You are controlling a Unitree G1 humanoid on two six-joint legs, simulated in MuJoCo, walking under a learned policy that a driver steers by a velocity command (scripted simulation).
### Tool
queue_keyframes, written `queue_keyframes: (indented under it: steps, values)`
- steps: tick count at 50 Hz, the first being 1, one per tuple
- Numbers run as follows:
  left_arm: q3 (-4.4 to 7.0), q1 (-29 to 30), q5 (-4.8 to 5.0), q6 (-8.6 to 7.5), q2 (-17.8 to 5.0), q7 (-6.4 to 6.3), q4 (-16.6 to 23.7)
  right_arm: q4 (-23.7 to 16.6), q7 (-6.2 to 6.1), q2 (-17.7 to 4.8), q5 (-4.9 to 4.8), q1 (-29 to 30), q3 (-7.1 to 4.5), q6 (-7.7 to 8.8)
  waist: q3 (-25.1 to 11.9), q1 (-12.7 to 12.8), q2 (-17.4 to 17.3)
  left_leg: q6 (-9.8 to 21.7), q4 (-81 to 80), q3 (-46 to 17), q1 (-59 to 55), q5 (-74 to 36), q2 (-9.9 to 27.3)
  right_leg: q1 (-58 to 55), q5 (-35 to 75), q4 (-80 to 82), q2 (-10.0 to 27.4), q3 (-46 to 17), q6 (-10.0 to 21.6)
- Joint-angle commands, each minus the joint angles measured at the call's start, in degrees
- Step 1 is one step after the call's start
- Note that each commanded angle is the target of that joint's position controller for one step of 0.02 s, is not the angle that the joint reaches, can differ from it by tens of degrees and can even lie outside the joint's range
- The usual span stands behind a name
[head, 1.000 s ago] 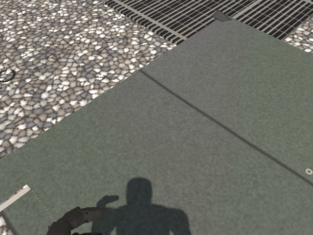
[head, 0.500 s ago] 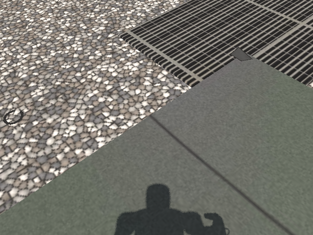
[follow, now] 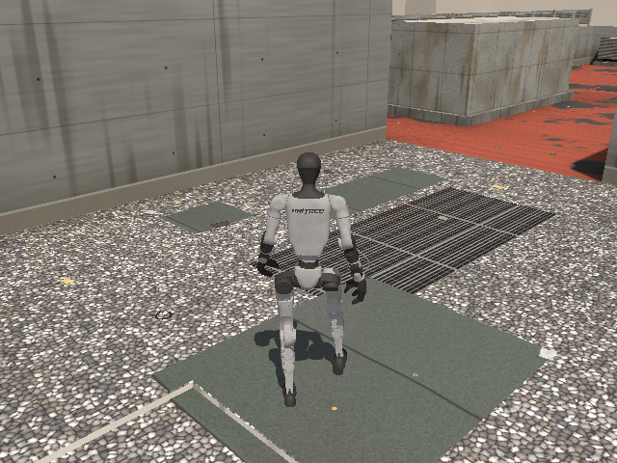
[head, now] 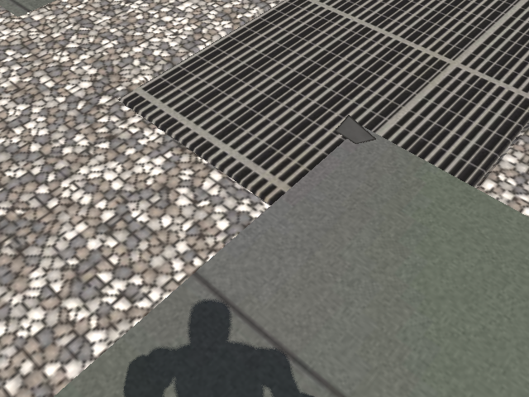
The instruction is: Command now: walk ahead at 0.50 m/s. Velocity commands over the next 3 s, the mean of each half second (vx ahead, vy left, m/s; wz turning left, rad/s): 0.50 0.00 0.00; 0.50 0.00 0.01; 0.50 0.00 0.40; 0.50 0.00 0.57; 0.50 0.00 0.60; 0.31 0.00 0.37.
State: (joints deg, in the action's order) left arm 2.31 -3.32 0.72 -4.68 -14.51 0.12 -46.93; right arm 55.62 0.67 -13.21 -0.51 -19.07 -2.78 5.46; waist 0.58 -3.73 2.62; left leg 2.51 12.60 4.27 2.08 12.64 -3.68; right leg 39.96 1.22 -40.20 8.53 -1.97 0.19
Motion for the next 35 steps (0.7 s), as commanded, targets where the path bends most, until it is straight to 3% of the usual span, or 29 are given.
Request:
queue_keyframes:
  steps: [1,3,5,6,7,8,9,10,11,12,13,14,16,19,24,28,30,32,33,34,35]
  values:
    - [0.19,5.4,0.47,-0.68,-2.8,0.82,4.1,-2.0,-0.52,-10.2,-0.82,-1.3,-2.24,0.19,2.7,-0.1,-6.0,8.8,-3.3,-6.3,2.6,-14.3,15.2,-4.6,3.2,6.9,-2.5,2.0,0.5]
    - [0.57,6.4,0.47,-1.0,-4.1,1.54,5.0,-1.6,-0.74,-10.5,-0.88,-1.8,-2.5,-0.5,2.8,0.6,-6.5,7.8,-0.8,-7.5,-2.2,-15.3,17.8,-4.1,-0.4,9.3,-3.0,1.4,2.1]
    - [1.47,2.6,0.28,-1.29,-6.1,1.98,4.4,-2.0,-1.08,-11.4,-0.81,0.1,-2.85,-1.26,0.5,3.7,-7.5,6.2,4.3,-7.3,-4.5,-24.2,18.4,-10.1,-4.4,10.6,-4.8,2.6,4.0]
    - [2.57,-4.3,0.08,-1.32,-7.8,1.87,2.3,-2.3,-1.17,-11.0,-0.65,1.2,-2.7,-1.68,-3.4,7.5,-7.2,4.9,12.3,-5.3,-3.8,-32.2,16.2,-18.9,-4.9,11.4,-6.8,4.5,5.3]
    - [4.05,-14.8,-0.23,-1.25,-11.1,1.4,-0.8,-3.0,-1.32,-9.0,-0.03,1.1,-1.93,-1.92,-10.3,11.3,-5.0,3.1,25.8,-2.7,2.8,-30.0,12.9,-33.9,-3.1,9.3,-4.8,2.3,7.4]
    - [5.39,-22.0,-1.49,-1.08,-17.3,1.04,-2.0,-4.4,-1.01,-3.2,0.64,-5.3,-0.23,-1.19,-19.2,9.8,7.8,-0.6,49.0,-0.4,23.6,-8.3,5.0,-56.1,-7.2,10.6,9.6,-20.5,15.2]
    - [4.82,-23.5,-0.65,-0.86,-15.3,1.4,-2.5,-3.5,-0.55,-2.3,-0.12,-6.9,0.4,0.24,-25.3,9.7,15.3,-1.7,61.4,-7.2,35.7,19.8,-0.2,-63.3,-15.7,22.0,15.1,-41.8,20.5]
    - [3.69,-19.6,-0.21,-1.02,-11.4,1.36,-1.7,-4.3,-0.22,-8.1,-1.68,-2.0,-1.08,1.2,-17.9,10.1,9.4,-0.6,66.3,-10.5,42.4,18.2,3.7,-58.4,-20.7,22.9,13.3,-36.2,17.4]
    - [3.03,-15.0,-0.24,-1.02,-9.0,1.11,-0.5,-5.8,-0.27,-8.9,-2.18,3.1,-1.12,1.65,-11.3,9.2,5.2,0.4,65.3,-8.9,43.6,13.1,6.8,-50.0,-18.3,23.2,11.1,-27.4,15.1]
    - [2.47,-10.9,-0.7,-1.09,-7.4,1.19,0.0,-6.2,-0.68,-8.4,-1.43,5.4,-1.2,1.49,-6.8,7.2,1.0,0.4,61.5,-7.8,41.1,8.2,9.5,-40.9,-13.0,24.9,8.9,-21.0,14.0]
    - [1.97,-8.6,-1.28,-1.41,-5.7,1.36,0.1,-6.1,-1.06,-8.3,-0.67,5.3,-1.7,0.78,-4.7,5.1,1.2,0.5,57.6,-8.3,37.3,5.4,11.4,-34.7,-8.8,26.5,6.9,-16.7,13.0]
    - [1.79,-7.9,-1.57,-1.6,-5.0,1.57,-0.1,-5.8,-1.12,-7.3,-0.5,3.9,-1.71,-0.1,-4.2,3.7,2.3,0.4,55.8,-8.4,34.1,3.8,12.1,-31.4,-7.4,28.3,5.7,-14.1,12.7]
    - [2.03,-9.1,-1.18,-2.11,-5.7,1.54,-1.1,-5.6,-1.23,-5.5,-0.35,3.2,-1.48,-1.22,-3.1,2.7,1.9,-0.2,52.2,-7.8,33.1,1.6,12.5,-28.9,-3.6,30.9,4.9,-10.5,13.6]
    - [2.59,-12.0,-0.97,-2.0,-7.6,0.53,-2.6,-7.5,-1.34,-5.4,0.31,8.6,-1.59,-1.52,-0.8,3.5,0.0,-1.8,43.4,-7.5,38.1,-6.0,12.7,-30.6,0.9,32.9,4.6,-6.9,13.8]
    - [2.67,-16.0,-0.25,-1.32,-8.3,-0.41,-4.4,-9.9,-0.5,-3.7,0.01,17.7,-0.99,-1.02,1.4,6.4,0.5,-2.4,26.8,-5.1,36.8,-18.4,10.4,-33.3,0.4,33.7,2.3,-1.3,11.3]
    - [2.91,-20.0,0.1,-0.52,-8.7,-0.49,-6.7,-12.1,0.58,-3.7,-0.46,24.0,-0.56,-0.58,3.7,8.6,0.6,-1.6,20.2,-4.2,38.1,-16.9,8.9,-39.7,0.2,31.5,4.5,-1.3,11.2]
    - [3.18,-20.8,0.25,0.1,-9.1,-0.7,-7.5,-13.2,1.33,-4.1,-0.63,25.7,-0.51,-0.12,4.2,8.5,1.1,-0.4,18.1,-4.2,38.5,-13.4,8.4,-43.5,3.0,29.2,6.3,-1.8,10.8]
    - [3.49,-19.7,0.35,0.62,-9.8,-0.96,-7.6,-13.3,1.86,-5.4,-0.7,24.0,-0.9,0.29,2.9,6.6,2.2,1.3,16.4,-3.3,34.4,-9.3,7.1,-45.5,10.3,25.8,7.2,-1.8,9.8]
    - [3.65,-18.5,0.4,0.83,-10.4,-1.03,-7.4,-12.5,1.86,-6.6,-0.58,20.6,-1.51,0.42,0.6,4.5,3.1,2.2,15.9,-1.9,28.7,-7.8,5.3,-45.6,19.4,22.1,6.7,-1.2,9.1]
    - [3.5,-17.0,0.5,1.12,-10.1,-1.08,-7.1,-10.3,1.64,-8.4,-0.37,13.3,-2.61,0.47,-3.6,0.5,2.8,3.7,14.3,-0.1,18.4,-9.0,3.3,-44.1,27.6,14.1,4.5,0.9,7.8]
    - [2.85,-16.7,0.1,1.15,-8.6,-1.13,-6.4,-7.3,1.1,-11.7,0.0,2.9,-4.07,0.43,-10.5,-3.5,1.1,6.1,16.4,-3.4,1.7,-10.9,6.3,-35.8,23.7,1.4,1.5,3.0,5.9]
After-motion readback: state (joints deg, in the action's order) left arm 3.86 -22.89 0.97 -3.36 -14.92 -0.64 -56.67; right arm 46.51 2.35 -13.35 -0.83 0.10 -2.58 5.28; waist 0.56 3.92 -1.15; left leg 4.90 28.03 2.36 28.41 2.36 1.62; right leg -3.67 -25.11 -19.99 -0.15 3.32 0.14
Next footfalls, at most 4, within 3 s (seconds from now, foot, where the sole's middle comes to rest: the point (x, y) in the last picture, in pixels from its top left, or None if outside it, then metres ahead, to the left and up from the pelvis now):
0.14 right None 0.28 -0.15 -0.78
0.70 left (226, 359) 0.58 0.09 -0.78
1.22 right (304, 256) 0.88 -0.15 -0.78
1.74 left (192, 213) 1.06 0.19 -0.78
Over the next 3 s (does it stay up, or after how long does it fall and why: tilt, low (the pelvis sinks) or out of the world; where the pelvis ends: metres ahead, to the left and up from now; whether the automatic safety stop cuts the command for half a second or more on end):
stays up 1.39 0.44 -0.01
